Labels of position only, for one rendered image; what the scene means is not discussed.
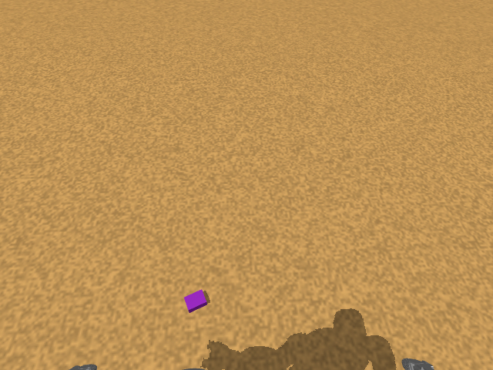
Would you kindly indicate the small box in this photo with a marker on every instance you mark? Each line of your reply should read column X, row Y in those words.
column 195, row 301

